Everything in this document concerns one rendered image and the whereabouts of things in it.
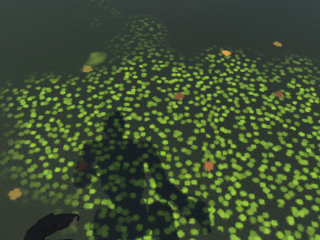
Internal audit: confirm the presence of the left robot hand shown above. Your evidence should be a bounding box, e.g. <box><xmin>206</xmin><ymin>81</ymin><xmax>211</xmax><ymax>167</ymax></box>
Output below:
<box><xmin>20</xmin><ymin>213</ymin><xmax>80</xmax><ymax>240</ymax></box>

